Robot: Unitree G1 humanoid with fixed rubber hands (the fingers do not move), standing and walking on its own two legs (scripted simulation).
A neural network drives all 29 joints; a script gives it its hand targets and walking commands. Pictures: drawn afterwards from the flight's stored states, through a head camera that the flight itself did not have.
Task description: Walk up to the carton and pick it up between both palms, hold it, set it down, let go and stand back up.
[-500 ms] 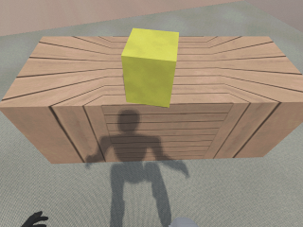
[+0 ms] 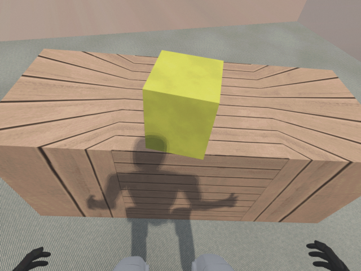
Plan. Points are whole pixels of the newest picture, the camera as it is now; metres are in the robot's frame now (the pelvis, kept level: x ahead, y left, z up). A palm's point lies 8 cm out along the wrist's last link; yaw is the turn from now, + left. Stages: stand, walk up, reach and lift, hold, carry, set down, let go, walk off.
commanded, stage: walk up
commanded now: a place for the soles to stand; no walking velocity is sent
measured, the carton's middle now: (183, 106) +0.58 -0.01 +0.00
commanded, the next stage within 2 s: none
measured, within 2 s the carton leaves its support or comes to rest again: neither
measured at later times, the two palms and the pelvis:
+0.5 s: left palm (54, 220) +0.22 +0.28 -0.04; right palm (309, 180) +0.34 -0.36 -0.03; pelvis +0.17 -0.05 +0.01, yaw -1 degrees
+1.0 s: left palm (85, 162) +0.38 +0.26 -0.05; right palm (309, 167) +0.39 -0.39 -0.04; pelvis +0.23 -0.06 +0.02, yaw -1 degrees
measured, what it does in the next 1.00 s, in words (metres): walks ahead: right foot, then left foot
